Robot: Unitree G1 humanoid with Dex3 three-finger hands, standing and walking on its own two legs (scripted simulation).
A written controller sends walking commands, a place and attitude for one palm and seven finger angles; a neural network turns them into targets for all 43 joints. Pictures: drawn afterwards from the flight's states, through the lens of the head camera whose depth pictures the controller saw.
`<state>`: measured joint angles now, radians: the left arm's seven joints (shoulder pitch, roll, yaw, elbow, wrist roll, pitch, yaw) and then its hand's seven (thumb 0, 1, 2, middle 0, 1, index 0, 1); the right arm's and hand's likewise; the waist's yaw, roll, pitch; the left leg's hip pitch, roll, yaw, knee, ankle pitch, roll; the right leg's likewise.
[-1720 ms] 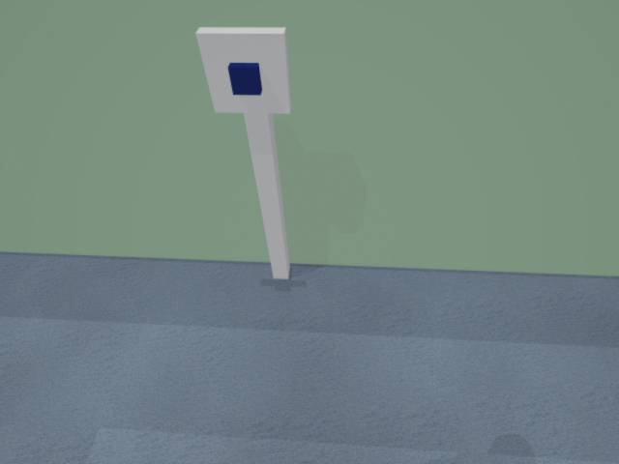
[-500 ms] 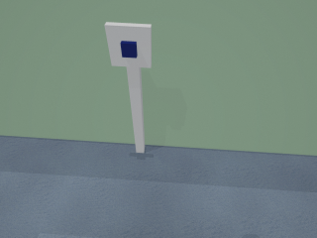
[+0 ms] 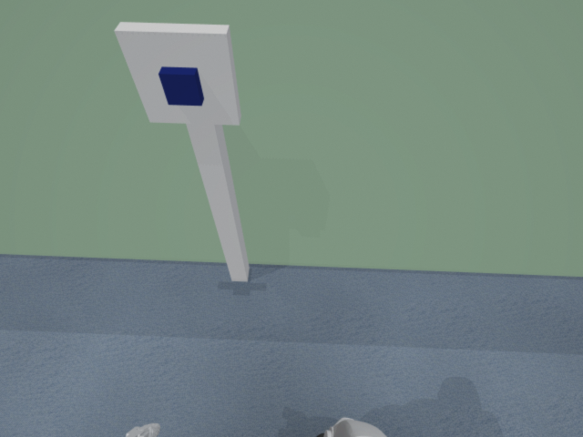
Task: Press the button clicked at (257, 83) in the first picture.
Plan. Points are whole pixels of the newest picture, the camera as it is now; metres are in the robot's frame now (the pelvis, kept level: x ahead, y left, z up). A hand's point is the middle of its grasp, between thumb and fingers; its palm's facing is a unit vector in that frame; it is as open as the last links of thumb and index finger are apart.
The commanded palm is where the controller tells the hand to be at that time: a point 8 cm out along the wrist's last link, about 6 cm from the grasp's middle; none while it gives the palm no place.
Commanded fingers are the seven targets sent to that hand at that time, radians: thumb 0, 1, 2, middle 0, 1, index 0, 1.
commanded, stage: take the last steps up to it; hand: left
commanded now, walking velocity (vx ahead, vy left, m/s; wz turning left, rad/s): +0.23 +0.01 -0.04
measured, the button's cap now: (182, 85) +0.65 +0.21 +0.10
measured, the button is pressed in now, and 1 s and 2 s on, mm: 0 0 0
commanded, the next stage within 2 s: come to a stop and stand still in 0.20 s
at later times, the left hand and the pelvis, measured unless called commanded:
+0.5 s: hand out of the picture +0.12 +0.16 -0.16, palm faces +0.05 -0.99 -0.17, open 7.4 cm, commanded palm none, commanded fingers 0.00 0.90 0.90 -0.20 -0.30 -0.20 -0.30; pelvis +0.13 +0.00 +0.02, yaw -2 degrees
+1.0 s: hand (187, 410) +0.18 +0.17 -0.15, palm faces +0.02 -0.98 -0.20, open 7.4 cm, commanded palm none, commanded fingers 0.00 0.90 0.90 -0.20 -0.30 -0.20 -0.30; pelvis +0.10 -0.01 +0.02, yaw -1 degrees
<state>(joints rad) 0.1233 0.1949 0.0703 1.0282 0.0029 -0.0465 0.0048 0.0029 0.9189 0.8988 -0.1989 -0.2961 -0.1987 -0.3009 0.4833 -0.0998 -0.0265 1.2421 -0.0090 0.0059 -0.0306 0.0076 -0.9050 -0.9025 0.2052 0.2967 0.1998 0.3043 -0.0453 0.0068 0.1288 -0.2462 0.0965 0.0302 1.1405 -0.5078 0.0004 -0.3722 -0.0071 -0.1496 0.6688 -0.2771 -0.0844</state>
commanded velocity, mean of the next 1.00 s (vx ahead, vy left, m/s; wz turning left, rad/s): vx -0.03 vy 0.02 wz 0.00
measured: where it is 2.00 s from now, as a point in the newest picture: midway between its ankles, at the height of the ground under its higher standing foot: outside the picture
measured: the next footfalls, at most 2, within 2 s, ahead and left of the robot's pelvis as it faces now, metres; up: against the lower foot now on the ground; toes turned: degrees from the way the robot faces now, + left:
left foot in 0.34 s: +0.21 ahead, +0.12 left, +0.00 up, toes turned +5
right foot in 0.54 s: +0.18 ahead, -0.13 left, +0.00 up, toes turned -5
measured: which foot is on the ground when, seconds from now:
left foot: up 0.00-0.32, down 0.34-0.64, up 0.66-0.90, down 0.92-1.00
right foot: down 0.00-0.36, up 0.38-0.52, down 0.54-1.00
